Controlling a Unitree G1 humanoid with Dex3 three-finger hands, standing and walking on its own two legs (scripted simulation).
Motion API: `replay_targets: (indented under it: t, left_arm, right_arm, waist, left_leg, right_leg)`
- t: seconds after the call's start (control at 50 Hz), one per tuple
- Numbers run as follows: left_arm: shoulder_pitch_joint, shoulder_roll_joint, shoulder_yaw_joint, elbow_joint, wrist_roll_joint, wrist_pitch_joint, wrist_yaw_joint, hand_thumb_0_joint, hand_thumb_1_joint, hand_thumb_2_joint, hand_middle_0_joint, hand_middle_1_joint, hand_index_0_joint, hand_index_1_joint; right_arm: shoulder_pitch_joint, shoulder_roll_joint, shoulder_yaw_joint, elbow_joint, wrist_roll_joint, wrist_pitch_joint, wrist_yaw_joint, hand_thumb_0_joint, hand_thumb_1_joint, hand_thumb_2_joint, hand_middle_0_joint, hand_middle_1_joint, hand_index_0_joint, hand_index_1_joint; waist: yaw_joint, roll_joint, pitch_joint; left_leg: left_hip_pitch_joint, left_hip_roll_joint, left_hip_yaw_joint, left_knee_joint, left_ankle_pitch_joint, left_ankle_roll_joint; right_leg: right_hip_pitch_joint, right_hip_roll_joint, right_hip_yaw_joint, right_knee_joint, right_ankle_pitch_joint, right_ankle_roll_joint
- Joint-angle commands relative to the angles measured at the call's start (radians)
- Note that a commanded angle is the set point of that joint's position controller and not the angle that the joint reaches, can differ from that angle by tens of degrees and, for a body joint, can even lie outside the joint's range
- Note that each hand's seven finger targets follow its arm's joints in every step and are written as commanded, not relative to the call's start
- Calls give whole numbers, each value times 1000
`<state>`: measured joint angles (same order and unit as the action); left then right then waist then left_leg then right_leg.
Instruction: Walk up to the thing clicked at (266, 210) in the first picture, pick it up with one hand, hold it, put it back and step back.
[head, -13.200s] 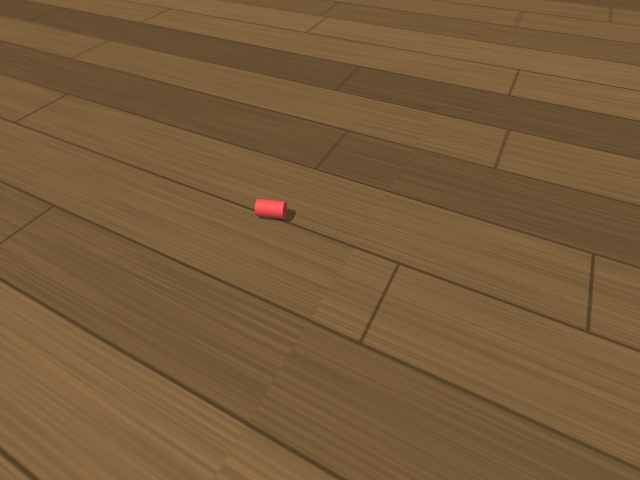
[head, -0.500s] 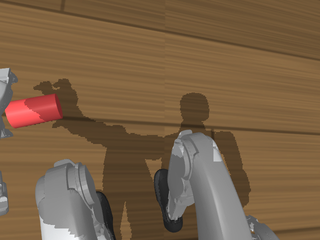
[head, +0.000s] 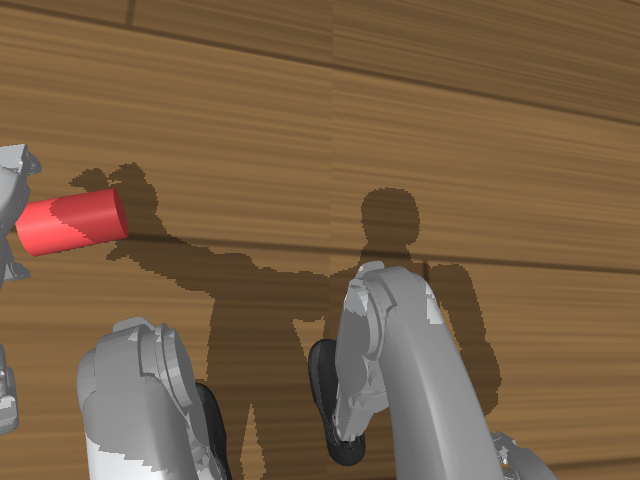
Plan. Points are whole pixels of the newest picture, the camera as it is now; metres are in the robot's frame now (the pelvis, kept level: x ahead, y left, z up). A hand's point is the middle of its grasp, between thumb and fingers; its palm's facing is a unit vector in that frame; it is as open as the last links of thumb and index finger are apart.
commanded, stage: approach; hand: left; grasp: from above
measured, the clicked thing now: (76, 221) +0.49 +0.27 -0.30
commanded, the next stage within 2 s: close in in 0.84 s
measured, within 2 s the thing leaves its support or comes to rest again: neither
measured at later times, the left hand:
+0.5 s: hand (80, 185) +0.50 +0.23 -0.18, palm faces -0.42 -0.06 -0.91, open 14.3 cm
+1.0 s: hand (53, 198) +0.49 +0.26 -0.18, palm faces -0.35 -0.07 -0.93, open 14.2 cm
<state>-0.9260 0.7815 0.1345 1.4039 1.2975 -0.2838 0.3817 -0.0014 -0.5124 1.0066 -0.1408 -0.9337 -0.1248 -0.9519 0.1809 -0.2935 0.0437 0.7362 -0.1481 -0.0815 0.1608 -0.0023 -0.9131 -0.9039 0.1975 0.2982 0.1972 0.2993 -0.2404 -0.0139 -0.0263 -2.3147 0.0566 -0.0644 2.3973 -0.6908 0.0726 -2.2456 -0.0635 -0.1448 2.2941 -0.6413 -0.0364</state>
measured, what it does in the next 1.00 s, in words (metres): stands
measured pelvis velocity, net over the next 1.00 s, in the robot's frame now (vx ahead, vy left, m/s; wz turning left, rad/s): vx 0.01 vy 0.01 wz -0.01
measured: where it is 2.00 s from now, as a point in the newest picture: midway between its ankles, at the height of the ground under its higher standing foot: (278, 447)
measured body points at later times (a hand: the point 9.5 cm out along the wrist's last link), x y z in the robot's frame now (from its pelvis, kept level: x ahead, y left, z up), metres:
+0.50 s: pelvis +0.00 +0.00 +0.00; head +0.26 +0.05 +0.36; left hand +0.52 +0.23 -0.13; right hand +0.02 -0.28 -0.10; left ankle +0.08 +0.11 -0.30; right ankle +0.11 -0.11 -0.30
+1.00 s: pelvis +0.01 +0.01 -0.01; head +0.25 +0.09 +0.35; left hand +0.50 +0.26 -0.13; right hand +0.06 -0.28 -0.10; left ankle +0.08 +0.11 -0.30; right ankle +0.11 -0.11 -0.30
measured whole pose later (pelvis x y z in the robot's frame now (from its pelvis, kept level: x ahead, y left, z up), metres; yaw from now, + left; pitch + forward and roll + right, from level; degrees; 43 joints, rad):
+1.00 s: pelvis +0.01 +0.01 -0.01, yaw -1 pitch +34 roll -10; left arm -0.95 0.72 0.04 1.28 1.29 -0.28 0.41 0.00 -0.58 1.06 -0.09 -1.01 -0.07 -1.02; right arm 0.16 -0.28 0.03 0.73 -0.17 -0.11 0.18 0.00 -0.91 -0.90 0.20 0.30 0.20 0.30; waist -0.26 -0.04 -0.03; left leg -2.34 0.05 -0.07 2.45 -0.72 0.08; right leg -2.26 -0.06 -0.15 2.34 -0.67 -0.02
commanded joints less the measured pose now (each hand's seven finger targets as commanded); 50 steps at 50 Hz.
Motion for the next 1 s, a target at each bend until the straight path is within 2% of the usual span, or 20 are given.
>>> replay_targets:
  t: [0.0, 0.1, 0.16, 0.18, 0.24, 0.28, 0.3, 0.34, 0.36, 0.38, 0.4, 0.48, 0.6, 0.64, 0.7, 0.8, 0.84, 0.88, 0.9, 0.98]
  left_arm:
    - [-319, 276, 36, -174, -2, -1, 73, 0, -598, 1049, -63, -984, -42, -1005]
    - [-408, 187, -35, -142, -4, 33, 77, 0, -611, 1076, -65, -971, -35, -1001]
    - [-488, 59, -108, -119, -28, 52, 75, 0, -611, 1106, -69, -982, -33, -1019]
    - [-522, 28, -128, -81, -28, 60, 72, 0, -607, 1075, -67, -993, -42, -1018]
    - [-548, 38, -138, 12, -28, 83, 73, 0, -611, 1092, -74, -978, -43, -1010]
    - [-513, 112, -103, 6, -9, 97, 80, 0, -611, 1096, -86, -983, -54, -1017]
    - [-426, 103, -99, 120, 2, 118, 86, 0, -608, 1095, -99, -969, -63, -1006]
    - [-445, 178, -53, 81, 16, 125, 99, 0, -605, 1094, -92, -972, -58, -1007]
    - [-438, 228, -4, 90, 23, 132, 111, 0, -599, 1095, -97, -973, -63, -1008]
    - [-445, 182, -35, 81, 20, 137, 108, 0, -610, 1080, -89, -961, -54, -996]
    - [-425, 247, 26, 75, 16, 143, 119, 0, -611, 1088, -83, -977, -50, -1011]
    - [-391, 341, 112, 15, 19, 158, 140, 0, -611, 1106, -75, -982, -40, -1017]
    - [-293, 386, 151, 10, -49, 141, 71, 0, -598, 1046, -58, -995, -39, -1012]
    - [-311, 373, 137, 7, -65, 116, 31, 0, -591, 1053, -60, -1011, -43, -1027]
    - [-414, 224, 19, -53, -81, 62, -34, 0, -588, 1042, -60, -1030, -47, -1042]
    - [-529, 152, -125, -177, -96, -51, -61, 0, -598, 1048, -62, -1021, -48, -1034]
    - [-476, 186, -116, -257, -69, -64, -29, 0, -589, 1053, -68, -1029, -54, -1042]
    - [-415, 281, -31, -343, -43, -38, 35, 0, -602, 1071, -69, -998, -46, -1020]
    - [-381, 224, -44, -371, -40, -19, 61, 0, -611, 1087, -70, -975, -38, -1007]
    - [-404, 152, -45, -165, 3, 94, 144, 0, -611, 1066, -61, -910, -25, -945]
  right_arm:
    - [210, -254, -88, -9, 1, -6, -11, 0, -902, -898, 200, 300, 200, 300]
    - [223, -261, -96, 14, 0, -19, -15, 0, -901, -898, 200, 300, 200, 300]
    - [237, -252, -94, 35, -5, -28, -12, 0, -903, -899, 200, 300, 200, 300]
    - [250, -251, -83, 39, -12, -33, -9, 0, -900, -897, 200, 300, 200, 300]
    - [259, -258, -67, 44, -18, -41, -10, 0, -898, -896, 200, 300, 200, 300]
    - [257, -263, -60, 38, -16, -42, -10, 0, -901, -897, 200, 300, 200, 300]
    - [249, -264, -53, 18, -15, -42, -6, 0, -905, -899, 200, 300, 200, 300]
    - [243, -262, -40, 5, -11, -39, 3, 0, -902, -898, 200, 300, 200, 300]
    - [249, -272, -40, -3, -12, -37, 4, 0, -902, -898, 200, 300, 200, 300]
    - [233, -263, -29, -34, -9, -40, 10, 0, -901, -897, 200, 300, 200, 300]
    - [228, -270, -36, -35, -9, -36, 10, 0, -902, -897, 200, 300, 200, 300]
    - [248, -282, -40, -68, -9, -32, 18, 0, -899, -896, 200, 300, 200, 300]
    - [250, -272, -64, -44, -15, -32, 18, 0, -899, -896, 200, 300, 200, 300]
    - [261, -264, -66, -20, -17, -23, 15, 0, -901, -897, 200, 300, 200, 300]
    - [272, -267, -65, 5, -22, -27, 11, 0, -903, -897, 200, 300, 200, 300]
    - [251, -254, -46, 39, -34, -50, 1, 0, -906, -898, 200, 300, 200, 300]
    - [238, -261, -56, 32, -36, -50, 0, 0, -908, -899, 200, 300, 200, 300]
    - [235, -299, -92, 5, -27, -32, -1, 0, -904, -899, 200, 300, 200, 300]
    - [211, -288, -104, -10, -25, -28, 1, 0, -904, -900, 200, 300, 199, 300]
    - [199, -278, -98, 6, -7, -10, 18, 0, -895, -898, 200, 300, 199, 300]
  waist:
    - [-2, 345, -699]
    - [-44, 369, -690]
    - [-90, 347, -681]
    - [-130, 316, -640]
    - [-138, 283, -611]
    - [-85, 307, -658]
    - [-77, 306, -635]
    - [-58, 314, -655]
    - [-59, 313, -656]
    - [-65, 326, -649]
    - [-56, 308, -674]
    - [-44, 291, -713]
    - [-46, 205, -677]
    - [-60, 203, -662]
    - [-134, 216, -609]
    - [-128, 300, -638]
    - [-75, 406, -714]
    - [-6, 533, -805]
    - [3, 566, -867]
    - [-51, 514, -718]
  left_leg:
    - [545, -55, 13, -259, 204, -43]
    - [592, -48, -16, -289, 151, -49]
    - [600, -44, -28, -290, 145, -52]
    - [580, -45, -25, -275, 143, -49]
    - [538, -50, -14, -251, 153, -44]
    - [528, -57, 10, -248, 195, -42]
    - [514, -59, 10, -250, 213, -44]
    - [497, -60, 20, -247, 216, -40]
    - [486, -61, 19, -244, 210, -37]
    - [475, -63, 28, -245, 219, -35]
    - [474, -61, 30, -242, 213, -31]
    - [443, -60, 54, -216, 237, -17]
    - [324, -59, 54, -177, 187, -1]
    - [313, -54, 41, -169, 171, -5]
    - [328, -50, 21, -154, 139, -15]
    - [461, -44, -4, -153, 114, -45]
    - [584, -40, -18, -184, 158, -65]
    - [720, -37, -38, -247, 251, -87]
    - [811, -31, -49, -272, 298, -96]
    - [760, -20, -81, -307, 343, -96]
  right_leg:
    - [304, 64, 3, -204, 196, -8]
    - [221, 60, -14, -208, 154, -6]
    - [202, 63, -22, -210, 162, -9]
    - [200, 64, -25, -217, 167, -4]
    - [220, 65, -20, -221, 181, -3]
    - [275, 67, -7, -226, 210, -5]
    - [285, 63, -5, -211, 226, -6]
    - [302, 69, -2, -200, 228, -8]
    - [307, 65, 0, -197, 222, -7]
    - [315, 66, 4, -192, 232, -10]
    - [342, 69, 4, -197, 230, -7]
    - [425, 67, 24, -203, 259, 4]
    - [484, 66, 46, -222, 219, 20]
    - [469, 66, 42, -221, 200, 18]
    - [389, 72, 25, -223, 168, 15]
    - [303, 77, -13, -212, 128, 8]
    - [293, 75, -26, -176, 164, 0]
    - [281, 62, -29, -141, 220, -11]
    - [261, 63, -33, -126, 248, -18]
    - [127, 63, -46, -119, 277, -17]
